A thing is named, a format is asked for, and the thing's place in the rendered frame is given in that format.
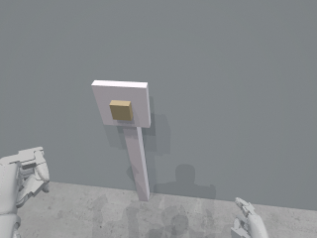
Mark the robot left hand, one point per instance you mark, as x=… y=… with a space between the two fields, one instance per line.
x=29 y=165

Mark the panel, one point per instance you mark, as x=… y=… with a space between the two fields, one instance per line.
x=138 y=93

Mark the robot right hand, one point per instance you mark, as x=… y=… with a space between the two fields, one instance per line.
x=253 y=226

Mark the button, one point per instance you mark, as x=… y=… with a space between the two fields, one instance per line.
x=121 y=110

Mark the left robot forearm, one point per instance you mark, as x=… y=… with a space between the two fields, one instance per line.
x=9 y=224

